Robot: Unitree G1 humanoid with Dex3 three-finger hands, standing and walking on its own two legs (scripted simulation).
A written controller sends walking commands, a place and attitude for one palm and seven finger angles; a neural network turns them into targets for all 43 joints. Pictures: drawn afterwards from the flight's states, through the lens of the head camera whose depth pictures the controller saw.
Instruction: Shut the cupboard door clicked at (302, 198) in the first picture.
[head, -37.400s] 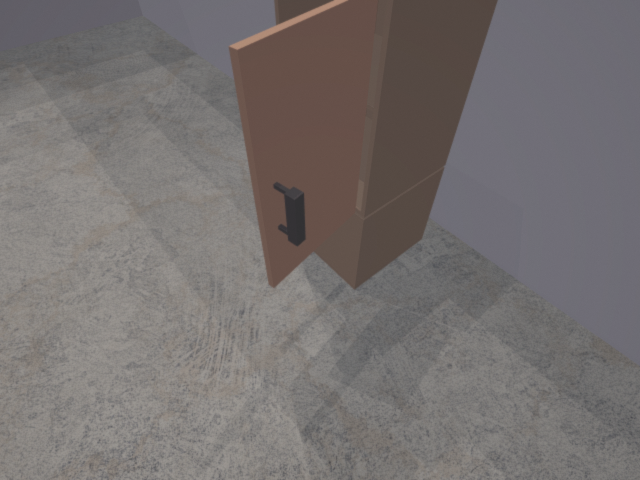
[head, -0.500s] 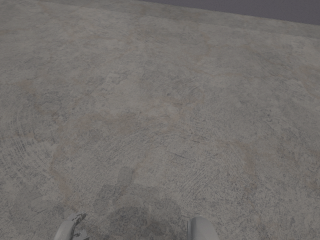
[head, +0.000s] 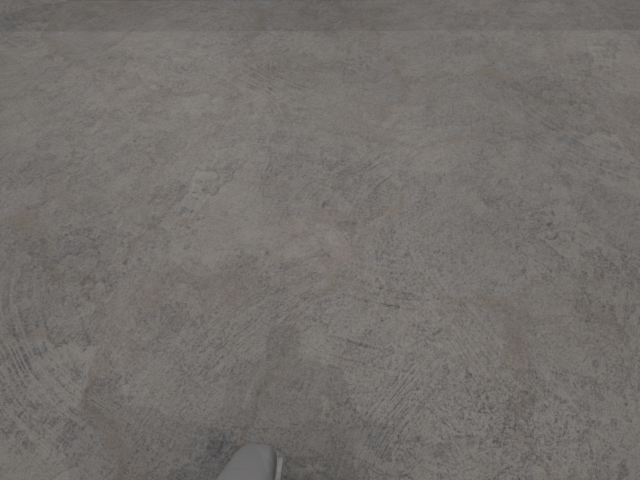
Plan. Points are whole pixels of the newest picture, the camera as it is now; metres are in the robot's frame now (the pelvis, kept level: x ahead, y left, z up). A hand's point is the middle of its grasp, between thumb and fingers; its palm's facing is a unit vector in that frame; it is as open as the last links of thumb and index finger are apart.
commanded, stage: turn to face it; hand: left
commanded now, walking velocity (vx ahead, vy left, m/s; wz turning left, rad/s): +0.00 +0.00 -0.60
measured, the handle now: out of the picture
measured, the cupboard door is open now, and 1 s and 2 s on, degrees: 64 64 64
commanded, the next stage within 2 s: none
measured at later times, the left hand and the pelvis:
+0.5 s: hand (139, 467) +0.14 +0.28 -0.18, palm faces -0.18 -0.96 -0.22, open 7.4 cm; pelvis +0.04 +0.08 +0.00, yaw -18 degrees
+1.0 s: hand (265, 379) +0.27 +0.11 -0.16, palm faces -0.64 -0.73 -0.25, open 7.4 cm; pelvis +0.03 +0.05 -0.02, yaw -39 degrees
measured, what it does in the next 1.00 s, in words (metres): steps on the spot, turning right: left foot, then right foot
